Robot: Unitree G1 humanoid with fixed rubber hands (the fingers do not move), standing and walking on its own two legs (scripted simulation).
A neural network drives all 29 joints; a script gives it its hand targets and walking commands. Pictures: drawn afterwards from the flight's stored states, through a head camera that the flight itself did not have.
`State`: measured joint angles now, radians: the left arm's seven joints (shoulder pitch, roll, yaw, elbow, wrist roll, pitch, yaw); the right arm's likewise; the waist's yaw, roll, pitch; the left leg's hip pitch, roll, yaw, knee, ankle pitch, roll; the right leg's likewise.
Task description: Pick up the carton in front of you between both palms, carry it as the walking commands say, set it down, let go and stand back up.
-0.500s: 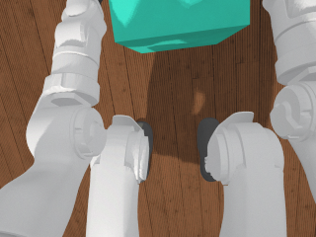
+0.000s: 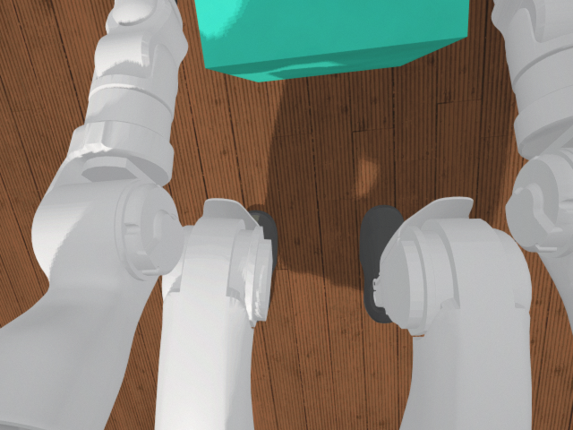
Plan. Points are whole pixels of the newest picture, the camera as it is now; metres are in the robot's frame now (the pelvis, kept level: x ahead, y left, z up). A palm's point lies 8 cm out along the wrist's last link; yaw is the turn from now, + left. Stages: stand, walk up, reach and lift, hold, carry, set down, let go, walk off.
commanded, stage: set down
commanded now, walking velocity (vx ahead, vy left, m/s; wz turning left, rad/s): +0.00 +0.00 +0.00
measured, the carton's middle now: out of the picture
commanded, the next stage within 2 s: let go in 1.26 s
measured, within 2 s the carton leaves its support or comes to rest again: neither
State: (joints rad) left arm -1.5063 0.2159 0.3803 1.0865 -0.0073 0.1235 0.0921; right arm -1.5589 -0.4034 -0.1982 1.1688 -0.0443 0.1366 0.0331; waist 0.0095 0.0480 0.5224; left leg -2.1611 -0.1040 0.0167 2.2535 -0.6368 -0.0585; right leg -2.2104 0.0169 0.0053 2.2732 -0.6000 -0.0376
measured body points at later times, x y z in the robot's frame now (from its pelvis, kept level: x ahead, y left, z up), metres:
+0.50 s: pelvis +0.00 +0.01 +0.05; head +0.36 -0.02 +0.32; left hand +0.57 +0.16 -0.07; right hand +0.59 -0.22 -0.07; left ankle +0.11 +0.12 -0.32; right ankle +0.11 -0.11 -0.32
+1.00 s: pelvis +0.02 +0.00 +0.18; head +0.36 -0.03 +0.48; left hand +0.57 +0.16 +0.07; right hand +0.59 -0.24 +0.07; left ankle +0.11 +0.12 -0.32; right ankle +0.11 -0.11 -0.32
